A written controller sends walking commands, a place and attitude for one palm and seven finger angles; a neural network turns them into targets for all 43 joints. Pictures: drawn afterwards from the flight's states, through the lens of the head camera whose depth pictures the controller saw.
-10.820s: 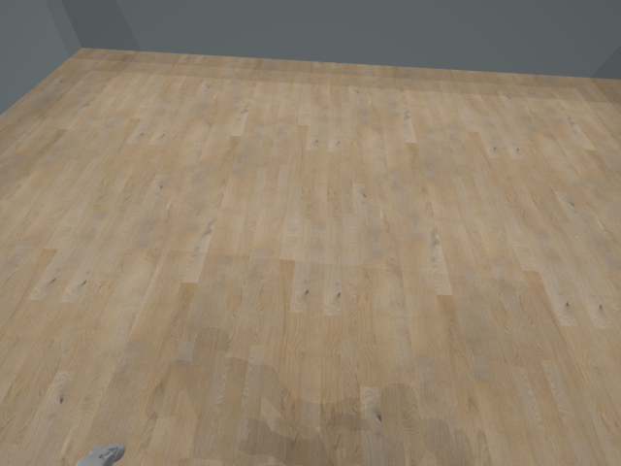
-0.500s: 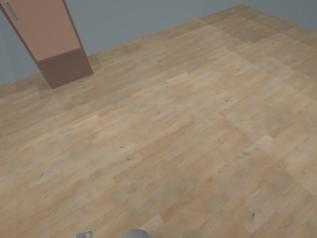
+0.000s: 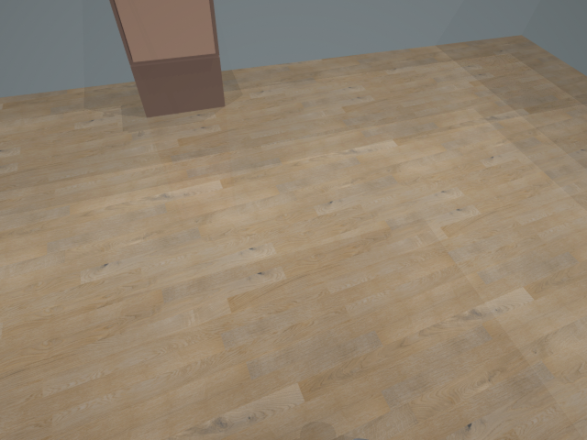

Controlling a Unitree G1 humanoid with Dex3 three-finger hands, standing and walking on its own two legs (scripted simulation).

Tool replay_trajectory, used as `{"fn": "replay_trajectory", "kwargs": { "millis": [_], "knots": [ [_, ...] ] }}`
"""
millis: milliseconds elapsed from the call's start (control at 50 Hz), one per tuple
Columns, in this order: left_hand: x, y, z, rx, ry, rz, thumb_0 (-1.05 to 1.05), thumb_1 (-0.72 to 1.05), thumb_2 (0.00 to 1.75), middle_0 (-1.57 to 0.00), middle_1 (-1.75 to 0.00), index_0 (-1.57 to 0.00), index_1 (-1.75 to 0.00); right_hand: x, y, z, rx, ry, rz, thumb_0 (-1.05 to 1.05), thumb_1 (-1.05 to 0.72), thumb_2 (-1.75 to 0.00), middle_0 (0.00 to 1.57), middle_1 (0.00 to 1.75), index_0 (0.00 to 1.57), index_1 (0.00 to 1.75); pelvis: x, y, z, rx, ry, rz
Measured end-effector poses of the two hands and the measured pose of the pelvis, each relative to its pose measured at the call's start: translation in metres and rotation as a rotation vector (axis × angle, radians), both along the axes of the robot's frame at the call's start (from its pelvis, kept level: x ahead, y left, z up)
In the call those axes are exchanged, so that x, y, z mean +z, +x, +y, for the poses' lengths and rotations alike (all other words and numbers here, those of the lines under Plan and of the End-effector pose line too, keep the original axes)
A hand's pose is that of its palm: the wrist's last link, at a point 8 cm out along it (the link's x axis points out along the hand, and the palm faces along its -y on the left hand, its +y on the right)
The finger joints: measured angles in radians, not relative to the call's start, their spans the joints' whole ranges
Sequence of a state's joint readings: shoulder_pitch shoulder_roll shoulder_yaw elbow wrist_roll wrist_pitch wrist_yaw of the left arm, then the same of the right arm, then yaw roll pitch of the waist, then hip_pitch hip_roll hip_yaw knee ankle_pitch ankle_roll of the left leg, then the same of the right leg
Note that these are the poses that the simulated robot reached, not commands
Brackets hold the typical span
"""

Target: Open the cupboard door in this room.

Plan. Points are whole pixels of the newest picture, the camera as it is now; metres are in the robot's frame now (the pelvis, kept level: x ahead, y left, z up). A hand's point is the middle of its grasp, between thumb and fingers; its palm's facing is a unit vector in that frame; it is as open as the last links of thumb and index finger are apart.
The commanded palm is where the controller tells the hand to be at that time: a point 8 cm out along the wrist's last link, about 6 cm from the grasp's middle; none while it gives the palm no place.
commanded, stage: turn or walk to find it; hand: left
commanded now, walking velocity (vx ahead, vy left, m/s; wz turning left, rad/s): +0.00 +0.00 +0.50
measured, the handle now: out of the picture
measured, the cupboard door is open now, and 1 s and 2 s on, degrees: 0 0 0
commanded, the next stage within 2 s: stand and wait in 0.10 s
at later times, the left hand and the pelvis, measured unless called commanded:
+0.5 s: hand out of the picture -0.02 +0.15 -0.16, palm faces +0.18 -0.95 -0.24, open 7.3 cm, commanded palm none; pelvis -0.03 -0.04 +0.00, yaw +8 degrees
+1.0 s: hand out of the picture -0.07 +0.17 -0.16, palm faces +0.33 -0.90 -0.28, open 7.4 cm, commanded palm none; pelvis -0.09 -0.05 -0.01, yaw +18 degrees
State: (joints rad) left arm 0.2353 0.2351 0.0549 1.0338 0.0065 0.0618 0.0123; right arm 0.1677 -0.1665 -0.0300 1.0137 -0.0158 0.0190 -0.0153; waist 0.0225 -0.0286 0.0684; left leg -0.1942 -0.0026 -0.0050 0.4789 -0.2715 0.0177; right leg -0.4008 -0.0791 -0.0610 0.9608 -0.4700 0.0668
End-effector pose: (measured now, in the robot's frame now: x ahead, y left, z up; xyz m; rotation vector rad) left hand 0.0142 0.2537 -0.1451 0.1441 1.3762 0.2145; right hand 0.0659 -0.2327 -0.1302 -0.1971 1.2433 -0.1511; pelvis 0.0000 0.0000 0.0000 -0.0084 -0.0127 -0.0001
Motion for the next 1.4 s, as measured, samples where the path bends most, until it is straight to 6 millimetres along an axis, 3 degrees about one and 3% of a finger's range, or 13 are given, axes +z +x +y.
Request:
{"fn": "replay_trajectory", "kwargs": {
  "millis": [160, 240, 340, 440, 680, 740, 840, 980, 1040, 1140, 1240, 1320, 1400],
  "knots": [
    [0.018, 0.034, -0.011, 0.002, 0.054, -0.168, 0.0, 0.91, 0.9, -0.2, -0.3, -0.19, -0.3, -0.012, -0.004, -0.023, 0.042, 0.019, 0.007, 0.0, -0.91, -0.9, 0.2, 0.3, 0.2, 0.3, -0.003, -0.014, -0.017, 0.074, 0.015, 0.009],
    [0.025, 0.034, -0.028, -0.006, 0.088, -0.227, 0.0, 0.91, 0.9, -0.2, -0.3, -0.2, -0.3, -0.026, -0.006, -0.042, 0.047, 0.037, 0.009, 0.01, -0.9, -0.9, 0.2, 0.3, 0.2, 0.3, -0.009, -0.019, -0.033, 0.1, 0.022, -0.002],
    [0.031, 0.008, -0.047, 0.022, 0.077, -0.201, 0.0, 0.91, 0.9, -0.2, -0.3, -0.2, -0.3, -0.023, -0.01, -0.053, 0.063, 0.043, 0.028, 0.01, -0.91, -0.9, 0.2, 0.3, 0.2, 0.3, -0.002, -0.024, -0.041, 0.121, 0.042, -0.014],
    [0.024, -0.025, -0.06, 0.059, 0.041, -0.138, 0.0, 0.91, 0.9, -0.2, -0.3, -0.2, -0.3, -0.019, -0.021, -0.053, 0.08, 0.04, 0.061, 0.01, -0.91, -0.9, 0.19, 0.3, 0.2, 0.3, 0.001, -0.028, -0.044, 0.137, 0.041, -0.014],
    [-0.01, -0.12, -0.037, 0.212, -0.02, 0.02, 0.0, 0.91, 0.9, -0.2, -0.3, -0.2, -0.3, -0.009, -0.034, -0.01, 0.183, -0.003, 0.067, 0.01, -0.91, -0.9, 0.19, 0.3, 0.2, 0.3, -0.006, -0.056, -0.02, 0.203, 0.021, -0.021],
    [-0.005, -0.129, -0.03, 0.228, -0.015, 0.027, 0.0, 0.91, 0.9, -0.2, -0.3, -0.2, -0.3, -0.005, -0.037, -0.001, 0.203, 0.003, 0.058, 0.01, -0.9, -0.9, 0.2, 0.3, 0.2, 0.3, -0.002, -0.062, -0.018, 0.223, 0.01, -0.018],
    [0.006, -0.127, -0.026, 0.237, 0.013, -0.026, 0.0, 0.91, 0.9, -0.2, -0.3, -0.2, -0.3, -0.004, -0.037, -0.003, 0.226, 0.009, 0.046, 0.01, -0.91, -0.9, 0.2, 0.3, 0.2, 0.3, 0.002, -0.073, -0.021, 0.252, 0.005, -0.008],
    [0.018, -0.109, -0.039, 0.238, 0.075, -0.144, 0.0, 0.91, 0.9, -0.2, -0.3, -0.19, -0.3, -0.019, -0.037, -0.03, 0.256, 0.033, 0.038, 0.01, -0.91, -0.9, 0.2, 0.3, 0.2, 0.3, -0.005, -0.085, -0.046, 0.311, 0.021, 0.007],
    [0.021, -0.112, -0.052, 0.25, 0.1, -0.185, 0.0, 0.91, 0.9, -0.2, -0.3, -0.2, -0.3, -0.027, -0.035, -0.044, 0.274, 0.041, 0.044, 0.01, -0.9, -0.9, 0.2, 0.3, 0.2, 0.3, -0.009, -0.091, -0.058, 0.345, 0.023, 0.0],
    [0.029, -0.134, -0.071, 0.301, 0.095, -0.175, 0.0, 0.91, 0.9, -0.2, -0.3, -0.2, -0.3, -0.021, -0.029, -0.057, 0.315, 0.031, 0.06, 0.01, -0.91, -0.9, 0.2, 0.3, 0.2, 0.3, -0.001, -0.096, -0.066, 0.393, 0.04, -0.002],
    [0.026, -0.159, -0.08, 0.349, 0.075, -0.149, 0.0, 0.91, 0.9, -0.2, -0.3, -0.2, -0.3, -0.015, -0.027, -0.058, 0.365, 0.009, 0.082, 0.01, -0.91, -0.9, 0.19, 0.3, 0.2, 0.3, 0.001, -0.101, -0.067, 0.447, 0.045, 0.004],
    [0.017, -0.187, -0.08, 0.404, 0.055, -0.124, 0.0, 0.91, 0.9, -0.21, -0.3, -0.2, -0.3, -0.012, -0.021, -0.043, 0.427, -0.014, 0.093, 0.01, -0.91, -0.9, 0.19, 0.3, 0.2, 0.3, -0.001, -0.108, -0.061, 0.485, 0.041, 0.01],
    [0.0, -0.225, -0.071, 0.472, 0.033, -0.083, 0.0, 0.91, 0.9, -0.21, -0.3, -0.2, -0.3, -0.011, -0.009, -0.014, 0.5, -0.031, 0.046, 0.01, -0.91, -0.9, 0.19, 0.3, 0.2, 0.3, -0.01, -0.12, -0.048, 0.529, 0.02, 0.012]
  ]
}}
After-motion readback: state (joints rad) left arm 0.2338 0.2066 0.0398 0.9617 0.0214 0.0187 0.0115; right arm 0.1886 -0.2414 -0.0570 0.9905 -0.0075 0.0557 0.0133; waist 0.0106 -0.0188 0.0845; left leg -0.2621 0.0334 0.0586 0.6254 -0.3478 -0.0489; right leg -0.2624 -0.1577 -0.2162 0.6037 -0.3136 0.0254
